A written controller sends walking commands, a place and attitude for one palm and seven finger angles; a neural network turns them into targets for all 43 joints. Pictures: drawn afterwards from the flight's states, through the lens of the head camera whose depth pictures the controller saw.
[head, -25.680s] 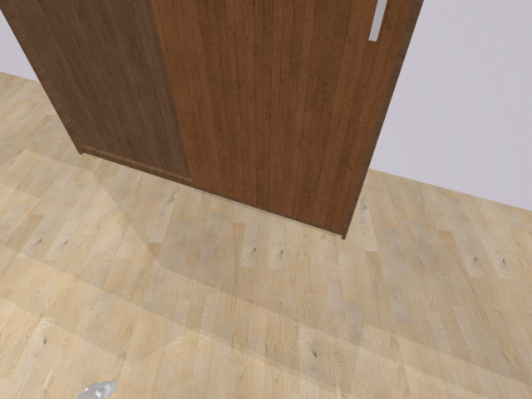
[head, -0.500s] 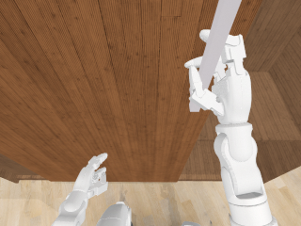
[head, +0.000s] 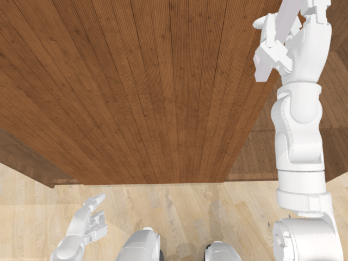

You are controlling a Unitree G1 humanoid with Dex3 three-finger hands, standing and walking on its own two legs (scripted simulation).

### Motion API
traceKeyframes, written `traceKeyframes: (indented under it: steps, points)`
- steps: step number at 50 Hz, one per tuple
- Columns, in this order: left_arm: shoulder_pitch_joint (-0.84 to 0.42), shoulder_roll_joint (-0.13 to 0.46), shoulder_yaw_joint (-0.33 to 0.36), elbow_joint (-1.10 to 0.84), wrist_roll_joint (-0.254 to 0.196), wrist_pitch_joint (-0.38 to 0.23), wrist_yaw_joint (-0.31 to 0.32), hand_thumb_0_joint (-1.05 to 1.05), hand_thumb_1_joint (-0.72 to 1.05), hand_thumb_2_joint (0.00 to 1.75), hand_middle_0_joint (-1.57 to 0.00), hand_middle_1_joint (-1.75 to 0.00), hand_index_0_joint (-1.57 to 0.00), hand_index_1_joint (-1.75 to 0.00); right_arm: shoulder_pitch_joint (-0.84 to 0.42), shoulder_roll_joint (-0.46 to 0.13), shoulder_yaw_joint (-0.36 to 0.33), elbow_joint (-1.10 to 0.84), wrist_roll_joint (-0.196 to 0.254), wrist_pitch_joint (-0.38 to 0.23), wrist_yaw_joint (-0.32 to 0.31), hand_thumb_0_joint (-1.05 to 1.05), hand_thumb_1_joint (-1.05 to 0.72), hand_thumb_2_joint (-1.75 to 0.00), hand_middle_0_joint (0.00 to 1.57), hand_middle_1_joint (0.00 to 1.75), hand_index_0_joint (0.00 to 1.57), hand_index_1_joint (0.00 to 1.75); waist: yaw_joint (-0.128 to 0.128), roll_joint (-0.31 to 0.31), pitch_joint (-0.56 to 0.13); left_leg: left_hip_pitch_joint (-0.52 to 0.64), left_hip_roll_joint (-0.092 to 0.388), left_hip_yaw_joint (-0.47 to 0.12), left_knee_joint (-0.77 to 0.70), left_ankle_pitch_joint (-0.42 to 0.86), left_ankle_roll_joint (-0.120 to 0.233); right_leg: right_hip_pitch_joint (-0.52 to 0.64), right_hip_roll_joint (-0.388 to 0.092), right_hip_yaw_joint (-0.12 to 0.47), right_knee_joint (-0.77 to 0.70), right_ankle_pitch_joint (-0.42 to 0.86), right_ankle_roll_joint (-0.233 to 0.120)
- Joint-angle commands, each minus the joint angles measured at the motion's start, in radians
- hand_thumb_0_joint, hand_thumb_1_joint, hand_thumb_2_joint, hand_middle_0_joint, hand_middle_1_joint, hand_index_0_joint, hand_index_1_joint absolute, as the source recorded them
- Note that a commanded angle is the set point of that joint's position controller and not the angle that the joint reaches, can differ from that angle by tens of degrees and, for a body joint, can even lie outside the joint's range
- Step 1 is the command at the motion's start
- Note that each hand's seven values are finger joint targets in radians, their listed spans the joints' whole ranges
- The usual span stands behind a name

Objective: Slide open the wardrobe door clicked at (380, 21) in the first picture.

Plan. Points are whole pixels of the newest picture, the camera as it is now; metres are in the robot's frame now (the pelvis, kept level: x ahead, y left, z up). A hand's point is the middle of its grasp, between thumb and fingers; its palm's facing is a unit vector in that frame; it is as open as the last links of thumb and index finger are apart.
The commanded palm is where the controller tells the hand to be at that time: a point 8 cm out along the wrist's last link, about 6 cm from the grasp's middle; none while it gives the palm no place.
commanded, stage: stop walking and hold the door there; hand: right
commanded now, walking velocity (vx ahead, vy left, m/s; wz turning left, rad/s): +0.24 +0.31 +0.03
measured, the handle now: (284, 3) +0.45 -0.18 +0.28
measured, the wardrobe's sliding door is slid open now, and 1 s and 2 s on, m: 0.57 0.58 0.58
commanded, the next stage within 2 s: none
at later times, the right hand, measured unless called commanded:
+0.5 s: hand (258, 41) +0.41 -0.14 +0.25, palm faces +0.42 +0.89 -0.19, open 6.6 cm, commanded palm +0.37 -0.18 +0.21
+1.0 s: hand (258, 41) +0.41 -0.14 +0.25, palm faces +0.41 +0.89 -0.20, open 6.5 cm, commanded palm +0.38 -0.18 +0.21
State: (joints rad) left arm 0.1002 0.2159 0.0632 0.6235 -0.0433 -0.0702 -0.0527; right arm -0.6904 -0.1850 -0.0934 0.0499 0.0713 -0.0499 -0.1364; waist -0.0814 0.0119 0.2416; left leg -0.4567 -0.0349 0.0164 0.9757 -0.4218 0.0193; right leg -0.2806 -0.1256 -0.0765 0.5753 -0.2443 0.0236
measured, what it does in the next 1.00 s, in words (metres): steps to the left: left foot, then right foot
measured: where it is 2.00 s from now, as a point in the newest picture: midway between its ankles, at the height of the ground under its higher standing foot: outside the picture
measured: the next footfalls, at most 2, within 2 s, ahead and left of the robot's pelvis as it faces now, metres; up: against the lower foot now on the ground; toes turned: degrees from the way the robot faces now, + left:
left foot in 0.24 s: +0.00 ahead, +0.24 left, +0.00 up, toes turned +9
right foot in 0.52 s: +0.07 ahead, +0.02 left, +0.00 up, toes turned -3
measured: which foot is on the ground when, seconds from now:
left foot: up 0.00-0.22, down 0.24-1.00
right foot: down 0.00-0.24, up 0.26-0.50, down 0.52-1.00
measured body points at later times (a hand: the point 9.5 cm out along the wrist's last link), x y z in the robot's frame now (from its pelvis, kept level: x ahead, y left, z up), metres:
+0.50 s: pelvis -0.02 +0.10 +0.01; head +0.00 +0.13 +0.45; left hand +0.08 +0.40 -0.11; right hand +0.38 -0.19 +0.26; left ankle -0.04 +0.23 -0.73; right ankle +0.03 +0.01 -0.73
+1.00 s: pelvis -0.02 +0.11 +0.01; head -0.04 +0.13 +0.46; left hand +0.03 +0.39 -0.12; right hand +0.38 -0.19 +0.26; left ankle -0.04 +0.24 -0.73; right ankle +0.03 +0.02 -0.73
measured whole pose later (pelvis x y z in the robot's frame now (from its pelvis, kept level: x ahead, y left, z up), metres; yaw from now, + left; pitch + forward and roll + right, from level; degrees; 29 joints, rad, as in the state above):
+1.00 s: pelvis -0.02 +0.11 +0.01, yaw +8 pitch +0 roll +1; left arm 0.30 0.27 -0.02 0.72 -0.06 0.01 0.10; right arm -0.60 -0.57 -0.39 0.71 0.05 -0.14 -0.10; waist 0.03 -0.06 -0.05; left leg -0.22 0.00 0.02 0.45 -0.23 -0.01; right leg -0.28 -0.07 -0.17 0.48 -0.20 -0.03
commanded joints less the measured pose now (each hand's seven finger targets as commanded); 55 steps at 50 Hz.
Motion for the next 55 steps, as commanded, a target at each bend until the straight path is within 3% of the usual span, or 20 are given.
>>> traceKeyframes:
  steps: [1,4,5,8,9,11,13,14,16,17,20,22,24,27,28,29,31,37,51,55]
  points:
    - [-0.088,0.140,0.043,-0.142,-0.011,-0.026,-0.014,0.00,0.90,0.90,-0.20,-0.30,-0.20,-0.30,-0.603,0.087,0.283,-0.305,0.012,-0.114,0.108,0.00,-0.90,-0.90,0.45,1.40,0.45,1.40,0.111,-0.232,-0.580,-0.066,0.049,-0.033,0.095,0.019,-0.026,0.442,-0.307,0.162,-0.104,0.611,-0.162]
    - [-0.075,0.138,0.032,-0.140,-0.009,-0.009,-0.005,0.00,0.90,0.90,-0.20,-0.30,-0.20,-0.30,-0.621,0.092,0.274,-0.213,0.016,-0.099,0.107,0.00,-0.90,-0.90,0.45,1.40,0.45,1.40,0.119,-0.334,-0.562,0.015,0.028,0.025,-0.011,-0.012,-0.037,0.380,-0.267,0.120,-0.125,0.527,-0.136]
    - [-0.010,0.188,0.040,-0.077,0.005,0.022,0.029,0.00,0.90,0.90,-0.20,-0.30,-0.20,-0.30,-0.346,-0.472,-0.274,0.128,-0.024,-0.091,0.048,0.00,-0.90,-0.90,0.45,1.40,0.45,1.40,0.085,-0.372,-0.573,0.022,0.012,0.052,-0.053,-0.049,-0.056,0.348,-0.260,0.095,-0.132,0.576,-0.146]
    - [-0.033,0.158,0.007,-0.129,-0.003,0.024,0.037,0.00,0.90,0.90,-0.20,-0.30,-0.20,-0.30,-0.455,-0.320,-0.108,0.011,-0.008,-0.121,0.081,0.00,-0.90,-0.90,0.45,1.40,0.45,1.40,0.086,-0.402,-0.559,0.154,-0.010,0.110,-0.378,0.028,-0.053,0.282,-0.190,0.043,-0.028,0.502,-0.104]
    - [-0.033,0.155,-0.003,-0.119,-0.012,0.015,0.042,0.00,0.90,0.90,-0.20,-0.30,-0.20,-0.30,-0.444,-0.348,-0.139,0.053,-0.014,-0.129,0.081,0.00,-0.90,-0.90,0.45,1.40,0.45,1.40,0.081,-0.383,-0.559,0.241,-0.013,0.119,-0.506,0.142,-0.051,0.236,-0.158,0.018,0.006,0.393,-0.080]
    - [0.011,0.151,-0.010,-0.104,-0.022,0.011,0.057,0.00,0.90,0.90,-0.20,-0.30,-0.20,-0.30,-0.375,-0.496,-0.235,0.156,-0.034,-0.131,0.076,0.00,-0.90,-0.90,0.45,1.40,0.45,1.40,0.085,-0.148,-0.556,0.389,0.063,0.035,-0.661,0.339,-0.022,0.122,-0.045,-0.019,0.130,0.201,-0.038]
    - [-0.046,0.120,-0.029,-0.127,-0.019,0.011,0.075,0.00,0.90,0.90,-0.20,-0.30,-0.20,-0.30,-0.315,-0.650,-0.346,0.261,-0.052,-0.131,0.065,0.00,-0.90,-0.90,0.45,1.40,0.45,1.40,0.061,0.217,-0.538,0.616,0.332,-0.270,-0.593,0.910,0.095,-0.271,0.088,-0.020,0.407,-0.301,-0.004]
    - [-0.024,0.133,-0.022,-0.110,-0.027,0.005,0.084,0.00,0.90,0.90,-0.20,-0.30,-0.20,-0.30,-0.317,-0.691,-0.401,0.311,-0.045,-0.113,0.058,0.00,-0.90,-0.90,0.45,1.40,0.45,1.40,0.056,0.265,-0.551,0.599,0.357,-0.284,-0.577,0.904,0.095,-0.280,0.081,0.078,0.471,-0.296,-0.010]
    - [-0.062,0.153,-0.026,-0.090,-0.018,-0.010,0.116,0.00,0.90,0.90,-0.20,-0.30,-0.20,-0.30,-0.354,-0.628,-0.357,0.256,-0.020,-0.106,0.046,0.00,-0.90,-0.90,0.45,1.40,0.45,1.40,0.054,0.298,-0.498,0.596,0.350,-0.267,-0.540,0.921,0.106,-0.278,0.068,0.111,0.401,-0.269,-0.017]
    - [-0.035,0.138,-0.041,-0.086,-0.015,-0.016,0.118,0.00,0.90,0.90,-0.20,-0.30,-0.20,-0.30,-0.330,-0.491,-0.261,0.252,-0.018,-0.106,0.052,0.00,-0.90,-0.90,0.45,1.40,0.45,1.40,0.058,0.280,-0.516,0.622,0.332,-0.182,-0.513,0.950,0.098,-0.240,0.078,0.088,0.306,-0.247,-0.022]
    - [-0.001,0.168,-0.023,-0.074,-0.005,-0.002,0.125,0.00,0.90,0.90,-0.20,-0.30,-0.20,-0.30,-0.230,-0.626,-0.384,0.327,-0.041,-0.109,0.040,0.00,-0.90,-0.90,0.45,1.40,0.45,1.40,0.052,0.268,-0.530,0.604,0.309,-0.132,-0.518,0.997,0.070,-0.114,0.125,-0.006,0.049,-0.155,-0.025]
    - [0.018,0.179,-0.015,-0.070,-0.004,0.013,0.131,0.00,0.90,0.90,-0.20,-0.30,-0.20,-0.30,-0.209,-0.606,-0.354,0.332,-0.046,-0.110,0.038,0.00,-0.90,-0.90,0.45,1.40,0.45,1.40,0.062,0.163,-0.542,0.566,0.301,-0.120,-0.511,0.930,0.053,-0.013,0.136,-0.029,-0.096,0.013,-0.024]
    - [0.037,0.200,0.000,-0.069,-0.008,0.021,0.134,0.00,0.90,0.90,-0.20,-0.30,-0.20,-0.30,-0.232,-0.590,-0.324,0.307,-0.041,-0.112,0.037,0.00,-0.90,-0.90,0.45,1.40,0.45,1.40,0.076,0.090,-0.535,0.447,0.259,-0.100,-0.492,0.776,0.023,0.135,0.091,-0.031,-0.199,0.196,-0.028]
    - [0.067,0.235,0.007,-0.086,-0.032,0.029,0.118,0.00,0.90,0.90,-0.20,-0.30,-0.20,-0.30,-0.225,-0.534,-0.252,0.304,-0.039,-0.108,0.044,0.00,-0.90,-0.90,0.45,1.40,0.45,1.40,0.068,-0.096,-0.525,0.263,0.137,-0.036,-0.479,0.371,-0.020,0.254,-0.079,0.098,-0.139,0.506,-0.087]
    - [0.066,0.224,0.001,-0.086,-0.031,0.031,0.116,0.00,0.90,0.90,-0.20,-0.30,-0.20,-0.30,-0.159,-0.493,-0.226,0.374,-0.038,-0.099,0.047,0.00,-0.90,-0.90,0.45,1.40,0.45,1.40,0.078,-0.136,-0.501,0.199,0.111,-0.024,-0.479,0.218,-0.021,0.261,-0.102,0.124,-0.155,0.434,-0.094]
    - [0.061,0.223,-0.007,-0.088,-0.020,0.032,0.123,0.00,0.90,0.90,-0.20,-0.30,-0.20,-0.30,-0.171,-0.522,-0.241,0.358,-0.040,-0.106,0.041,0.00,-0.90,-0.90,0.45,1.40,0.45,1.40,0.084,-0.220,-0.469,0.185,0.094,0.002,-0.454,0.123,-0.023,0.203,-0.123,0.173,-0.216,0.334,-0.106]
    - [0.075,0.227,-0.006,-0.079,-0.015,0.029,0.136,0.00,0.90,0.90,-0.20,-0.30,-0.20,-0.30,-0.204,-0.592,-0.278,0.335,-0.049,-0.122,0.027,0.00,-0.90,-0.90,0.45,1.40,0.45,1.40,0.080,-0.245,-0.431,0.195,0.088,0.009,-0.448,0.079,-0.018,0.143,-0.122,0.189,-0.251,0.261,-0.113]
    - [0.098,0.233,-0.008,-0.073,-0.018,0.037,0.153,0.00,0.90,0.90,-0.20,-0.30,-0.20,-0.30,-0.172,-0.659,-0.335,0.409,-0.042,-0.118,0.018,0.00,-0.90,-0.90,0.45,1.40,0.45,1.40,0.086,-0.049,-0.480,0.286,0.145,-0.073,-0.573,0.354,-0.002,0.082,-0.029,0.060,-0.141,0.146,-0.049]
    - [0.130,0.229,-0.020,-0.031,-0.015,0.043,0.169,0.00,0.90,0.90,-0.20,-0.30,-0.20,-0.30,-0.172,-0.652,-0.312,0.544,-0.038,-0.116,0.043,0.00,-0.90,-0.90,0.45,1.40,0.45,1.40,0.094,-0.029,-0.454,0.208,0.114,-0.054,-0.610,0.338,-0.025,0.151,-0.033,0.042,-0.165,0.192,-0.052]
    - [0.131,0.232,-0.009,-0.041,-0.011,0.054,0.162,0.00,0.90,0.90,-0.20,-0.30,-0.20,-0.30,-0.195,-0.659,-0.311,0.542,-0.050,-0.120,0.040,0.00,-0.90,-0.90,0.45,1.40,0.45,1.40,0.095,-0.004,-0.446,0.204,0.202,-0.113,-0.632,0.425,-0.003,0.129,0.007,0.012,-0.069,0.213,-0.039]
